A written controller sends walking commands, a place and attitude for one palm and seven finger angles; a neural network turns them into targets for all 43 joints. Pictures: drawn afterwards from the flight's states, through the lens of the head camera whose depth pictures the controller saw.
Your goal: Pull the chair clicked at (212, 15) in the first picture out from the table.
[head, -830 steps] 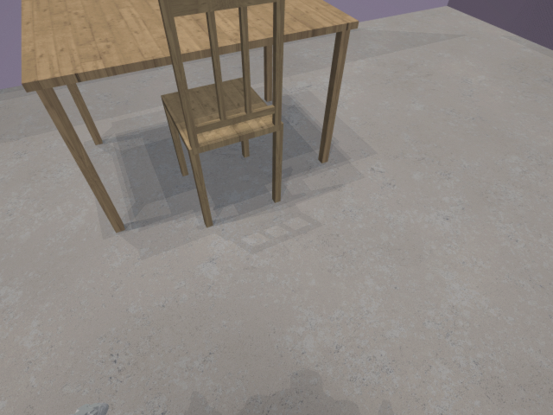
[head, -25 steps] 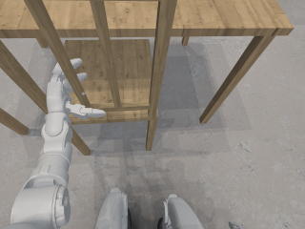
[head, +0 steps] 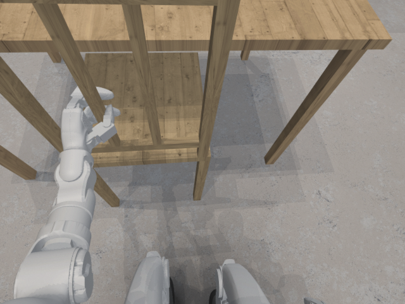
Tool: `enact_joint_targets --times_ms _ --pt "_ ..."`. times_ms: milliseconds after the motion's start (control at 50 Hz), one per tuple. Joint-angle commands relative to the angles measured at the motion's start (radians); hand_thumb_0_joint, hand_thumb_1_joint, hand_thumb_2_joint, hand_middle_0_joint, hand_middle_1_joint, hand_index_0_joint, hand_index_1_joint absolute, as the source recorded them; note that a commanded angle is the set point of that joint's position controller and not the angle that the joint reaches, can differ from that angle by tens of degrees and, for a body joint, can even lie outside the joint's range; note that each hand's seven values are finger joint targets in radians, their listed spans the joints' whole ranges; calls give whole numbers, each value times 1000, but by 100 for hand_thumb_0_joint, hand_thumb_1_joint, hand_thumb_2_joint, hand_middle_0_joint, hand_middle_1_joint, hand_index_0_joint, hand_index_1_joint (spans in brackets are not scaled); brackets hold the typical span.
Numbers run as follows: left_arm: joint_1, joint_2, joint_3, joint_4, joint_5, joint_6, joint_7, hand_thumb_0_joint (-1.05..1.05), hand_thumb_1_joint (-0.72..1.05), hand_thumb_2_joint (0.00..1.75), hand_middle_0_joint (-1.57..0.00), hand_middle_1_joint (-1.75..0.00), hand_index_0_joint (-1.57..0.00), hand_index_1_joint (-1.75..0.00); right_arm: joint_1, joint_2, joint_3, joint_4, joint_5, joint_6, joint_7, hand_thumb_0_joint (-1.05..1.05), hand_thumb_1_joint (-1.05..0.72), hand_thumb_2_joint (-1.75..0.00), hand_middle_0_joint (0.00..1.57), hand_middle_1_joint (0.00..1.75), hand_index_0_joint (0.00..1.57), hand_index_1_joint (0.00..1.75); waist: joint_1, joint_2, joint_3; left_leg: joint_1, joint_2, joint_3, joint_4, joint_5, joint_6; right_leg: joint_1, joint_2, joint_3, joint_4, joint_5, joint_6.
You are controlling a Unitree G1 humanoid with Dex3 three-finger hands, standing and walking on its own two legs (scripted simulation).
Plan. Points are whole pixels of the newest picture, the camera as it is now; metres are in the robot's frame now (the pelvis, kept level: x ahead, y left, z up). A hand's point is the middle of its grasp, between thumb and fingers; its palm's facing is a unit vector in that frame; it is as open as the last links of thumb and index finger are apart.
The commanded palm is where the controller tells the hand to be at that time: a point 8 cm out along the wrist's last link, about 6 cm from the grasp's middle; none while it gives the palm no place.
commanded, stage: hook a spindle and tug to test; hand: left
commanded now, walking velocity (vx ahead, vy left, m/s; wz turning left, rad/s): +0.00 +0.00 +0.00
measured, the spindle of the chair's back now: (92, 96) +0.48 +0.19 +0.07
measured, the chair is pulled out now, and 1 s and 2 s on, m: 0.00 0.06 0.20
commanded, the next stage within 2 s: step backward, pulling the chair out in 0.56 s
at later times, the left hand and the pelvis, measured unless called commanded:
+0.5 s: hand (114, 138) +0.42 +0.16 +0.03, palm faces +0.09 -1.00 -0.01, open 5.4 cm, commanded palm +0.38 +0.20 +0.03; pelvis +0.02 +0.00 +0.01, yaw +0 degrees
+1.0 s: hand (121, 143) +0.40 +0.14 +0.05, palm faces +0.04 -0.99 -0.13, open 5.3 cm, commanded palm +0.38 +0.19 +0.05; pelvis +0.03 +0.01 +0.10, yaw +1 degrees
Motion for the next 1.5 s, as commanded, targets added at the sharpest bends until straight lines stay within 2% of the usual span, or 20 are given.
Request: enact_joint_targets --times_ms 0,80,420,460,640,660,700,720,760,780,840,960,1120,1200,1260,1280,1320,1400,1440,1480 --pt "-244 125 -12 -248 6 -68 -11 0 90 90 -50 -145 -50 -145 103 -166 -67 -81 -1 -14 -3 0 -90 -90 20 30 20 30 5 77 -484 547 -13 -84 -122 418 -14 91 12 47 -171 419 1" --pt "-172 66 -60 -284 5 -58 1 0 90 90 -50 -145 -50 -145 101 -162 -69 -97 1 -13 6 0 -90 -90 20 30 20 30 3 70 -470 576 -10 -92 -133 443 -17 79 16 36 -173 423 -1" --pt "44 28 -103 -452 5 -57 26 0 90 90 -50 -145 -50 -145 69 -149 -73 -127 5 -16 11 0 -90 -90 20 30 20 30 40 65 -465 598 -14 -73 -145 525 -21 165 9 43 -178 529 1" --pt "52 19 -110 -448 3 -56 27 0 90 90 -50 -145 -50 -145 60 -148 -71 -127 7 -18 10 0 -90 -90 20 30 20 30 33 28 -435 567 -16 -70 -147 482 -18 169 9 44 -185 511 4" --pt "-18 20 -123 -500 3 -80 29 0 90 90 -50 -145 -50 -145 41 -144 -70 -119 4 -39 0 0 -90 -90 20 30 20 30 23 59 -448 571 -20 -67 -132 471 -17 167 4 54 -178 517 4" --pt "-222 335 -14 -686 91 46 121 0 90 90 -50 -145 -50 -145 77 -144 -68 -188 60 29 -37 0 -90 -90 20 30 20 30 71 122 -693 858 -3 -40 -317 451 2 581 -65 158 -372 590 6" --pt "-129 212 -80 -628 91 182 181 0 90 90 -50 -145 -50 -145 62 -126 -52 -202 69 49 -85 0 -90 -90 20 30 20 30 48 157 -570 888 -13 -42 -375 522 5 599 -67 136 -434 763 18" --pt "1 129 -142 -467 92 250 180 0 90 90 -50 -145 -50 -145 21 -122 -42 -188 68 64 -93 0 -90 -90 20 30 20 30 51 130 -409 779 6 -80 -451 382 -3 551 -77 114 -470 563 16" --pt "21 61 -201 -296 94 314 199 0 90 90 -50 -145 -50 -145 48 -130 -38 -147 76 82 -112 0 -90 -90 20 30 20 30 39 -26 -285 727 15 -62 -463 386 16 622 -94 138 -534 649 58" --pt "-42 50 -219 -273 96 321 205 0 90 90 -50 -145 -50 -145 55 -135 -36 -139 75 87 -119 0 -90 -90 20 30 20 30 33 -63 -304 742 13 -51 -488 446 14 695 -113 137 -551 784 70" --pt "-127 72 -212 -138 98 315 209 0 90 90 -50 -145 -50 -145 50 -148 -36 -109 73 92 -131 0 -90 -90 20 30 20 30 42 -26 -264 806 29 -43 -551 612 8 795 -149 149 -605 1010 94" --pt "-151 21 -254 -25 82 279 173 0 90 90 -50 -145 -50 -145 40 -150 -51 -61 69 63 -147 0 -90 -90 20 30 20 30 58 115 -211 1041 104 -139 -652 858 16 714 -103 105 -655 716 45" --pt "-66 13 -238 -111 85 250 153 0 90 90 -50 -145 -50 -145 4 -139 -63 -69 43 14 -135 0 -90 -90 20 30 20 30 67 141 -239 1239 186 -202 -729 1058 39 669 -62 104 -639 419 33" --pt "-57 37 -215 -139 88 243 155 0 90 90 -50 -145 -50 -145 -21 -139 -62 -68 37 -10 -131 0 -90 -90 20 30 20 30 73 131 -204 1191 210 -200 -757 933 51 718 -67 108 -662 375 29" --pt "-99 43 -217 -132 84 237 160 0 90 90 -50 -145 -50 -145 -25 -138 -61 -55 47 -35 -137 0 -90 -90 20 30 20 30 70 71 -176 1077 183 -161 -756 730 40 796 -79 118 -718 498 30" --pt "-92 87 -186 -116 84 237 166 0 90 90 -50 -145 -50 -145 -21 -149 -68 -45 52 -40 -144 0 -90 -90 20 30 20 30 75 42 -179 1029 166 -149 -748 657 31 836 -93 135 -738 564 27" --pt "-126 59 -226 -107 77 230 168 0 90 90 -50 -145 -50 -145 -21 -138 -66 -30 63 -62 -148 0 -90 -90 20 30 20 30 63 -10 -165 1000 117 -97 -719 529 -2 845 -148 181 -789 667 19" --pt "-169 105 -216 -47 84 228 190 0 90 90 -50 -145 -50 -145 -39 -146 -69 13 73 -87 -154 0 -90 -90 20 30 20 30 65 -54 -113 928 15 -41 -621 228 -51 841 -294 314 -889 711 -4" --pt "-175 90 -232 -25 89 234 194 0 90 90 -50 -145 -50 -145 -56 -154 -65 26 76 -99 -153 0 -90 -90 20 30 20 30 76 -87 -82 869 -12 -61 -565 135 -54 844 -336 326 -924 646 -11" --pt "-169 92 -225 -19 96 234 199 0 90 90 -50 -145 -50 -145 -52 -163 -66 51 71 -111 -157 0 -90 -90 20 30 20 30 75 -86 -105 859 -16 -88 -565 162 -56 906 -346 300 -894 757 -31"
